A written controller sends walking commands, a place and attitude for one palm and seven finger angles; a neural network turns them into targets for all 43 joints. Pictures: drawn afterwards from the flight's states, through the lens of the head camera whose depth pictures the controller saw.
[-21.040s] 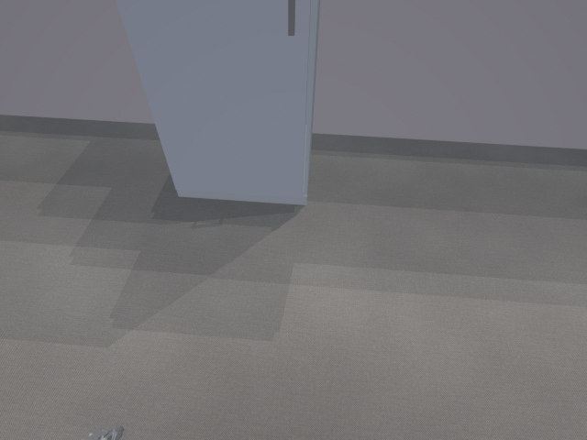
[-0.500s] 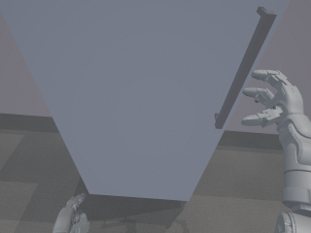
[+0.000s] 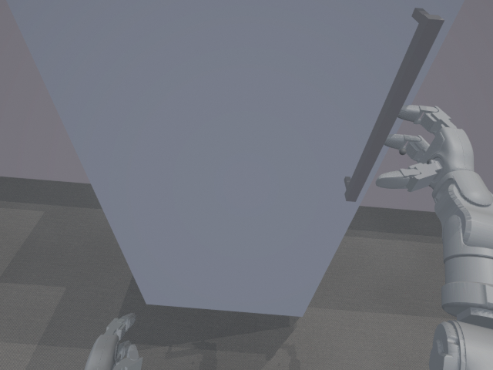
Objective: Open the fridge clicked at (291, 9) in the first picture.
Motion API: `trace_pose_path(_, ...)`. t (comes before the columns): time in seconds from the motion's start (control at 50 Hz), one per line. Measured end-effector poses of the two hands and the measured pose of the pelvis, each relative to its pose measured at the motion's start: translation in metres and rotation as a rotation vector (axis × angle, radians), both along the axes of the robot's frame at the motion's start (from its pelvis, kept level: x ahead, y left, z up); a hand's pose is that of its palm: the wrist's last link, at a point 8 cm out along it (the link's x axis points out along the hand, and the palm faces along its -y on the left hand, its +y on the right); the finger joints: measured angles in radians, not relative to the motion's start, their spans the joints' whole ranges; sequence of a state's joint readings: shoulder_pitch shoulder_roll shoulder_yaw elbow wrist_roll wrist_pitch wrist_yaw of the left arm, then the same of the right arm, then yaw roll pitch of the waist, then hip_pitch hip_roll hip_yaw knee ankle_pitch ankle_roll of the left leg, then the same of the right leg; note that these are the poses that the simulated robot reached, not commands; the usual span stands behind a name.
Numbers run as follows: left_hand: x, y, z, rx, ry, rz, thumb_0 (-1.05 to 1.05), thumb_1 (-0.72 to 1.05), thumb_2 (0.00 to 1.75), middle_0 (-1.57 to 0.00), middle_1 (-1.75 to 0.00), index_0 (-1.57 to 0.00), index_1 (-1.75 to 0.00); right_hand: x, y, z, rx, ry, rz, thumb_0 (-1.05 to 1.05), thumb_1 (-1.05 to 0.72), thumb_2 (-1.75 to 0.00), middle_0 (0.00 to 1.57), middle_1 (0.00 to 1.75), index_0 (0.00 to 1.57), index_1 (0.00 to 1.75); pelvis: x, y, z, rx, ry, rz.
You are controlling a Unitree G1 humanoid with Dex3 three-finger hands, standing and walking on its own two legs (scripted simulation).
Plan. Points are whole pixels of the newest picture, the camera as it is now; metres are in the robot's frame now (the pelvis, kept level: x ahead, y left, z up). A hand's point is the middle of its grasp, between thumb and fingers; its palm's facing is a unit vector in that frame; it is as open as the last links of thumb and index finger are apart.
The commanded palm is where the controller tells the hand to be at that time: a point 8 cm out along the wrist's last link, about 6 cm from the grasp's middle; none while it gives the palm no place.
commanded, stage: feel for the door with the fingertips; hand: right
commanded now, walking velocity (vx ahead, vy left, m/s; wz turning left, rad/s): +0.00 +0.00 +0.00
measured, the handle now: (378, 123) +0.45 -0.17 +0.21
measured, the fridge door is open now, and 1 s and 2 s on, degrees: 0 0 0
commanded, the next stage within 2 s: slide the fingers in behind the handle in 0.08 s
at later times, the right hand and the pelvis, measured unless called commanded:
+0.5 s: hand (398, 150) +0.40 -0.19 +0.20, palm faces +0.03 +1.00 -0.01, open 13.9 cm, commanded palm +0.37 -0.24 +0.20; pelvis +0.00 +0.00 +0.00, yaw +0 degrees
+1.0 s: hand (379, 151) +0.40 -0.17 +0.20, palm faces +0.02 +1.00 +0.00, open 14.0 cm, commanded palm +0.37 -0.22 +0.20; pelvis +0.01 +0.00 +0.00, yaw +0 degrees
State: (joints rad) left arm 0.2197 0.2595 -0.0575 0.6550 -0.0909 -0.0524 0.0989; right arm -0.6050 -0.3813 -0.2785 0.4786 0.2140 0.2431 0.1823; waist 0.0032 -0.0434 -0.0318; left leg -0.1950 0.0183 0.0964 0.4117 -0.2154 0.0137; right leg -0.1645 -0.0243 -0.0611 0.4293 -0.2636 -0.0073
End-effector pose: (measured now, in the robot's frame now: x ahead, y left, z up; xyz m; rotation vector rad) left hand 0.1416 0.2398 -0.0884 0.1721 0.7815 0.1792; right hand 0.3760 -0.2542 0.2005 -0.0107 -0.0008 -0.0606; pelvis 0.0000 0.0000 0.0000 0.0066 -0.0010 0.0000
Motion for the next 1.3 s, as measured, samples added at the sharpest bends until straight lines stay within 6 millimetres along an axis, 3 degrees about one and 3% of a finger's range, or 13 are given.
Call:
trace_pose_path(0.18,-0.02,0.009,-0.007,0.015,0.051,0.021,0.02,0.9,0.9,-0.2,-0.3,-0.21,-0.3,0.003,-0.002,-0.001,-0.003,-0.012,-0.001,-0.01,0.5,-0.3,0.33,1.23,0.32,1.22,-0.001,0.0,0.0,0.001,0.004,-0.004)
trace_pose_path(0.32,-0.024,0.007,-0.01,0.011,0.065,0.014,0.02,0.9,0.9,-0.2,-0.3,-0.21,-0.3,0.004,-0.002,0.0,-0.005,-0.009,-0.005,-0.01,0.5,-0.3,0.35,1.25,0.34,1.24,-0.003,0.0,0.0,0.001,0.006,-0.008)
trace_pose_path(0.9,0.021,-0.008,0.005,-0.021,-0.039,-0.03,0.02,0.9,0.9,-0.2,-0.3,-0.21,-0.3,-0.005,0.024,-0.001,0.002,-0.023,0.03,-0.01,0.5,-0.3,0.3,1.2,0.3,1.2,0.005,-0.001,0.0,0.0,-0.004,0.002)
trace_pose_path(1.04,0.022,-0.009,0.003,-0.027,-0.025,-0.027,0.02,0.9,0.9,-0.2,-0.3,-0.21,-0.3,0.002,0.036,-0.003,0.014,-0.011,0.034,-0.01,0.5,-0.3,0.3,1.2,0.3,1.2,0.007,-0.001,0.0,-0.002,0.0,0.006)
trace_pose_path(1.3,0.013,-0.006,-0.001,-0.031,0.006,-0.012,0.02,0.9,0.9,-0.2,-0.3,-0.21,-0.3,0.001,0.04,-0.001,0.009,-0.025,0.027,-0.01,0.5,-0.3,0.31,1.21,0.31,1.21,0.008,0.0,0.0,-0.001,-0.004,0.01)
